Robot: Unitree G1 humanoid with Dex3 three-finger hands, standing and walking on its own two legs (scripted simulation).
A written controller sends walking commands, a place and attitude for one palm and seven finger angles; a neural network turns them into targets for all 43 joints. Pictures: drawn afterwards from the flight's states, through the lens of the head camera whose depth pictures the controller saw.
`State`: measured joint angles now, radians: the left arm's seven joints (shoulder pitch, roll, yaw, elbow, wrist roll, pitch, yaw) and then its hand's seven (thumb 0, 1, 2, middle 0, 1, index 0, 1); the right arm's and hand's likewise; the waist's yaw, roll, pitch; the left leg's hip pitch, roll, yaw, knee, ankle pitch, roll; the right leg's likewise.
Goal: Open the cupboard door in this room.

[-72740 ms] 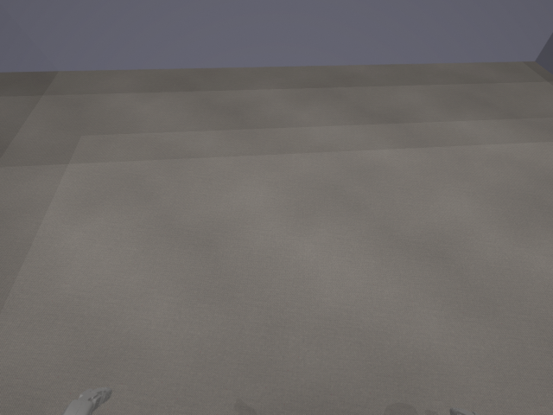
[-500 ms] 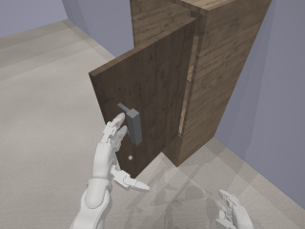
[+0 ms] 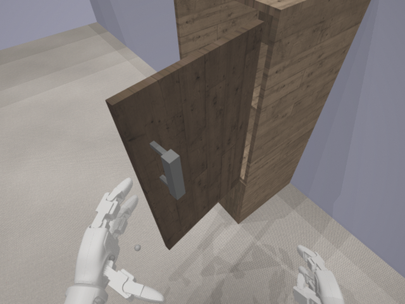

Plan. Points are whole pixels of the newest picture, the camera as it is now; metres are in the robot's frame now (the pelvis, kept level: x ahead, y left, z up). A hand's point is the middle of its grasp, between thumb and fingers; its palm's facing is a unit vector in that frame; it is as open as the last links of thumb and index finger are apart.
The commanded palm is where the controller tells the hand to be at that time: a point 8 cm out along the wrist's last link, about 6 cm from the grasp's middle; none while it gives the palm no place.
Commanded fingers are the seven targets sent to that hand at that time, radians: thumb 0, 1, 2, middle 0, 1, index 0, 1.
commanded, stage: slide the hand sideways off the handle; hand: left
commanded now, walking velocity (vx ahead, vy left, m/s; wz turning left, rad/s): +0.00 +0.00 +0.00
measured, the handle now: (167, 170) +0.34 +0.10 +0.09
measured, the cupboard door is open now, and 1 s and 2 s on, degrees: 98 98 98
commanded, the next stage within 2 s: draw the hand back to the body in 0.08 s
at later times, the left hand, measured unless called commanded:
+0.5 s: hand (106, 246) +0.19 +0.16 +0.11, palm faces +0.02 -1.00 -0.07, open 16.3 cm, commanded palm +0.16 +0.22 +0.12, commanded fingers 0.00 -0.50 0.30 -0.15 -0.30 -0.15 -0.30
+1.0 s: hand (43, 232) +0.19 +0.24 +0.15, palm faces +0.29 -0.89 -0.36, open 13.6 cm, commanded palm +0.15 +0.28 +0.17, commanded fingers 0.00 0.27 0.63 -0.18 -0.30 -0.18 -0.30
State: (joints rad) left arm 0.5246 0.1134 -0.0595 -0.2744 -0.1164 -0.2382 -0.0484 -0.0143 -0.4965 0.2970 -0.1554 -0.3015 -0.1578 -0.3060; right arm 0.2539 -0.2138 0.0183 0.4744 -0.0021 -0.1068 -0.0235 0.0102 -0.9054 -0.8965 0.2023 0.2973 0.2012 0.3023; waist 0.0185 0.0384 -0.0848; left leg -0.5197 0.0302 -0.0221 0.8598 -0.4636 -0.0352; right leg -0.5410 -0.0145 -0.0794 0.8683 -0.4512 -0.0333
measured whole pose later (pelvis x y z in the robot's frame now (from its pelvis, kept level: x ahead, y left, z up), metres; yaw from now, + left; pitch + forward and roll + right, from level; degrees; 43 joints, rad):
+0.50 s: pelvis -0.01 +0.01 +0.00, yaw +0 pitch +5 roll -1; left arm 0.52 0.18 0.04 -0.37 -0.20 -0.16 -0.09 -0.01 -0.50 0.30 -0.15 -0.30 -0.16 -0.31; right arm 0.29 -0.22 0.04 0.49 0.03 -0.18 -0.06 0.01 -0.90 -0.90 0.20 0.30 0.20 0.30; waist 0.01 0.06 -0.10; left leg -0.51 0.03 -0.02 0.88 -0.46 -0.02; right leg -0.52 -0.01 -0.08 0.86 -0.43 -0.02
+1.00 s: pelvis +0.00 +0.03 +0.03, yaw +0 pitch -1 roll -1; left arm 0.55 0.29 0.15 -0.43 -0.03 -0.05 0.11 -0.01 -0.06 0.49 -0.17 -0.30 -0.18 -0.31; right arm 0.24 -0.21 0.06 0.57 0.00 -0.17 -0.10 0.01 -0.90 -0.90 0.20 0.30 0.20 0.30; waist 0.05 0.06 -0.01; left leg -0.23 0.01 0.00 0.60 -0.36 0.00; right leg -0.23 -0.02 -0.06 0.57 -0.32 0.01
